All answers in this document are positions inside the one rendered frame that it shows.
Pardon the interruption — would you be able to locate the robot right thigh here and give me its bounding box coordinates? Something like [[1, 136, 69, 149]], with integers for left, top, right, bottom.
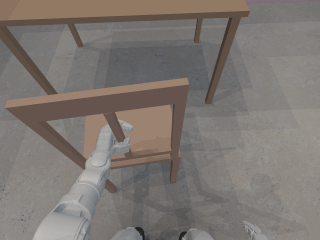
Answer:
[[181, 230, 214, 240]]

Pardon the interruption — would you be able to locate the chair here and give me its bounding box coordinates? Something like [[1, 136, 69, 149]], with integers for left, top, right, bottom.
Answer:
[[5, 78, 189, 193]]

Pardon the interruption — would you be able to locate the table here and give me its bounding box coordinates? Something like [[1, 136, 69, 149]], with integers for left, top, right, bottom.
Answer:
[[0, 0, 250, 105]]

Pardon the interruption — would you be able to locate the robot left hand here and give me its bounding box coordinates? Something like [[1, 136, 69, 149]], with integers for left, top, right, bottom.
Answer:
[[94, 119, 133, 157]]

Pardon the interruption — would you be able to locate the robot left upper arm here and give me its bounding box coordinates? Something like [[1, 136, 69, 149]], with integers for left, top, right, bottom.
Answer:
[[35, 211, 92, 240]]

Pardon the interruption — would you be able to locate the robot thigh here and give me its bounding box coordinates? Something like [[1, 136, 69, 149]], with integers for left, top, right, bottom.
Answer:
[[111, 229, 143, 240], [181, 230, 214, 240]]

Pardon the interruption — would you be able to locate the left robot forearm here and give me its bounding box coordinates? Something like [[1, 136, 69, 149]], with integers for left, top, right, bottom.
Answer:
[[32, 148, 111, 240]]

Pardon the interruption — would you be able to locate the robot left thigh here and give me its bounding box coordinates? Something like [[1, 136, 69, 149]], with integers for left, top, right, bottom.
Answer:
[[111, 229, 143, 240]]

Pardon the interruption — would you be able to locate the robot right hand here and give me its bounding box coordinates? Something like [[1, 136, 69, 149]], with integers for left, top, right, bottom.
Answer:
[[241, 220, 268, 240]]

